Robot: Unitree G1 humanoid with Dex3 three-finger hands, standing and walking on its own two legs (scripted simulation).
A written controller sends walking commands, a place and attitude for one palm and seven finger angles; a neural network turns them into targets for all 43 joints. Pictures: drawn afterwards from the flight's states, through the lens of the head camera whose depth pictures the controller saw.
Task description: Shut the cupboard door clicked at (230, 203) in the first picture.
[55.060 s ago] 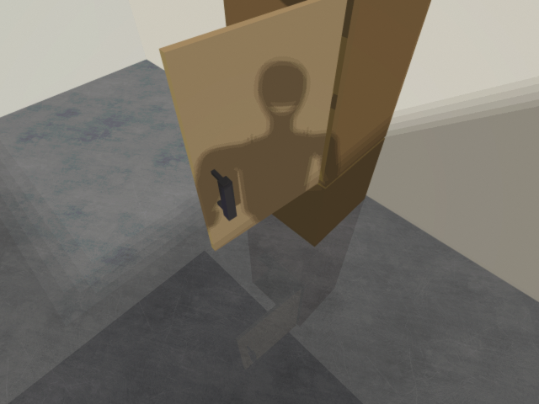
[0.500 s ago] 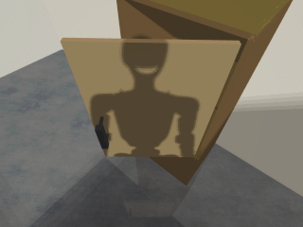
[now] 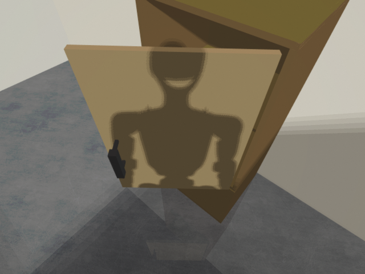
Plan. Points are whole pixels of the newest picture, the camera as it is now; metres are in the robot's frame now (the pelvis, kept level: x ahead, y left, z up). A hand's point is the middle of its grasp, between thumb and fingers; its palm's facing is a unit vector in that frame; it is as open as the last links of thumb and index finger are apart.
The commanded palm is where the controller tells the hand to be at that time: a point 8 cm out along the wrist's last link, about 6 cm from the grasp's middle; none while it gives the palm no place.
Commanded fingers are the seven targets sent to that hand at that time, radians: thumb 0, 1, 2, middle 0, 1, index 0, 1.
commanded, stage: look again from close up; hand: left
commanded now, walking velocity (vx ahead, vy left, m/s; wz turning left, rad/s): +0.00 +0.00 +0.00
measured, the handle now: (118, 159) +0.44 +0.23 -0.10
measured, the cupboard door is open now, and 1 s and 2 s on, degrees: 39 39 39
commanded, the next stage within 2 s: raise the hand and make a fist in 0.08 s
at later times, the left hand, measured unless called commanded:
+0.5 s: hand (130, 244) +0.18 +0.13 -0.03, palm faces +0.04 -1.00 +0.02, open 6.6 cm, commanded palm +0.11 +0.20 -0.07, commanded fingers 0.00 0.90 0.90 -0.49 -0.62 -0.49 -0.62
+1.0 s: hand (116, 264) +0.16 +0.16 -0.09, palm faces +0.05 -1.00 +0.02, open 4.2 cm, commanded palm +0.12 +0.22 -0.07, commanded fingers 0.00 0.90 0.90 -0.95 -1.12 -0.95 -1.12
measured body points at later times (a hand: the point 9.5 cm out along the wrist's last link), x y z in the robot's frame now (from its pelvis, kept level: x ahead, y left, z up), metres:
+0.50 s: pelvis -0.05 -0.05 -0.06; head -0.01 -0.04 +0.39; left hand +0.17 +0.18 -0.02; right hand +0.14 -0.30 -0.13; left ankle -0.02 +0.10 -0.74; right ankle -0.04 -0.13 -0.74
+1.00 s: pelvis -0.07 -0.03 -0.11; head +0.00 -0.02 +0.33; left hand +0.15 +0.22 -0.09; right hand +0.09 -0.25 -0.21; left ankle -0.02 +0.10 -0.74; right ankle -0.04 -0.13 -0.74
